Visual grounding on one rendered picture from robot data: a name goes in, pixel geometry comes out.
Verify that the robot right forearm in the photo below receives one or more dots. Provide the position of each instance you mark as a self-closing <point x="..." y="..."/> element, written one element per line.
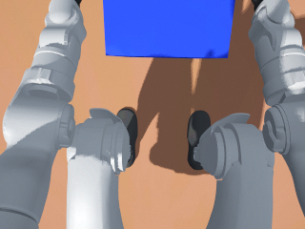
<point x="279" y="52"/>

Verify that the robot left forearm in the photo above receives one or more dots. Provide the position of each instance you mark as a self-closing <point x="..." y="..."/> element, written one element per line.
<point x="57" y="55"/>

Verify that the robot left thigh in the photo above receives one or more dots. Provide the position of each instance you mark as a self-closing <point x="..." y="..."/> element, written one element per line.
<point x="101" y="154"/>

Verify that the right robot hand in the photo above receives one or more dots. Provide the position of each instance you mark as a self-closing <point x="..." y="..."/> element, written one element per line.
<point x="256" y="4"/>

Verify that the robot left foot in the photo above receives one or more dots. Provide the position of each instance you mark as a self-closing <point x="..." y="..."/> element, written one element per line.
<point x="129" y="119"/>

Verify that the left robot upper arm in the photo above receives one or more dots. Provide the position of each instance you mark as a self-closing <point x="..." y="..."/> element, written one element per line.
<point x="36" y="128"/>

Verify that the carton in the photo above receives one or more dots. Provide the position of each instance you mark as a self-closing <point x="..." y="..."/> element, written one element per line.
<point x="196" y="29"/>

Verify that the right robot upper arm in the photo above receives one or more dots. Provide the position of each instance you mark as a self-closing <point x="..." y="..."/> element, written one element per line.
<point x="284" y="132"/>

